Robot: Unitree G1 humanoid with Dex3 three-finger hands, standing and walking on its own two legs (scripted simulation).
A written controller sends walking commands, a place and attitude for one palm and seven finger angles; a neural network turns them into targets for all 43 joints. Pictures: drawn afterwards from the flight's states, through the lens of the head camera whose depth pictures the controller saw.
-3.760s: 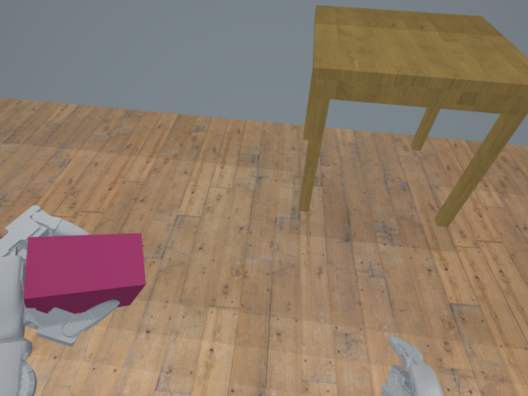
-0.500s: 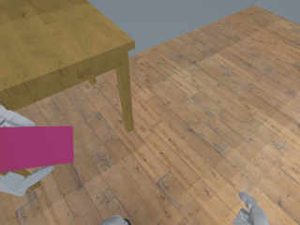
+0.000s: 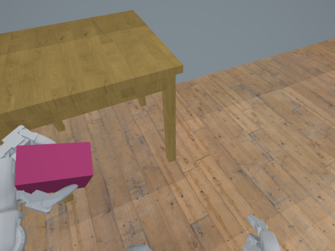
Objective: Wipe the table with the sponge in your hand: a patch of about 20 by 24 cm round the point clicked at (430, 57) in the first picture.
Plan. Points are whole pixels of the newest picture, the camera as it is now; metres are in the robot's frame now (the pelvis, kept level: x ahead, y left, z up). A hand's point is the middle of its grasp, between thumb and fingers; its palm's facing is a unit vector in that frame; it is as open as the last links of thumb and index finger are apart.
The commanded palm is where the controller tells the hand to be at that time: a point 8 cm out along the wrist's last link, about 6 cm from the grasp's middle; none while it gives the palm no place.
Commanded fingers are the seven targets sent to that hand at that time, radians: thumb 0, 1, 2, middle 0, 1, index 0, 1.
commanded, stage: take the last steps up to it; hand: left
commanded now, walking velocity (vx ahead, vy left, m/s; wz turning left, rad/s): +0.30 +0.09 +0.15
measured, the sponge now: (66, 168) +0.23 +0.21 +0.15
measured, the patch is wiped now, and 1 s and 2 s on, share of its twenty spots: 0.00 0.00 0.00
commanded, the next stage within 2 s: none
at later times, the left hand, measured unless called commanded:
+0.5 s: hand (33, 170) +0.21 +0.25 +0.18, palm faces +0.46 -0.77 -0.45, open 10.4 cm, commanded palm +0.16 +0.28 +0.18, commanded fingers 0.00 0.10 1.30 -1.20 -1.60 -1.20 -1.60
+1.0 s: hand (45, 131) +0.29 +0.27 +0.18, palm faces +0.48 -0.78 -0.39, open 10.4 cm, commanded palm +0.23 +0.30 +0.18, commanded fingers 0.00 0.10 1.30 -1.20 -1.60 -1.20 -1.60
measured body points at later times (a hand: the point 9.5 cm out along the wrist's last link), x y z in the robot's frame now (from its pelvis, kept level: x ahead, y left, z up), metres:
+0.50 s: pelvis +0.01 -0.01 +0.00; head +0.01 -0.02 +0.45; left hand +0.18 +0.28 +0.20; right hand +0.17 -0.19 -0.10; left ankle -0.01 +0.11 -0.73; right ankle +0.06 -0.11 -0.72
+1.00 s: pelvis +0.09 +0.01 +0.00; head +0.09 +0.02 +0.45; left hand +0.26 +0.31 +0.20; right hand +0.27 -0.23 -0.08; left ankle +0.11 +0.13 -0.73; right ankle +0.06 -0.10 -0.68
